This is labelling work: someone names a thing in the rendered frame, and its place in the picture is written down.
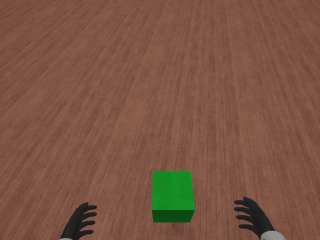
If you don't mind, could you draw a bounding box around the carton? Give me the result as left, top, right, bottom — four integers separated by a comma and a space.
151, 171, 195, 223

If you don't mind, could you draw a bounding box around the right robot hand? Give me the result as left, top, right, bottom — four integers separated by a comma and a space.
234, 196, 275, 240

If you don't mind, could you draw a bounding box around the left robot hand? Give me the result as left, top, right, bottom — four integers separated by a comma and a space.
60, 202, 97, 240

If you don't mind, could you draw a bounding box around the right robot forearm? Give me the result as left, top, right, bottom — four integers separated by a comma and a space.
260, 230, 286, 240

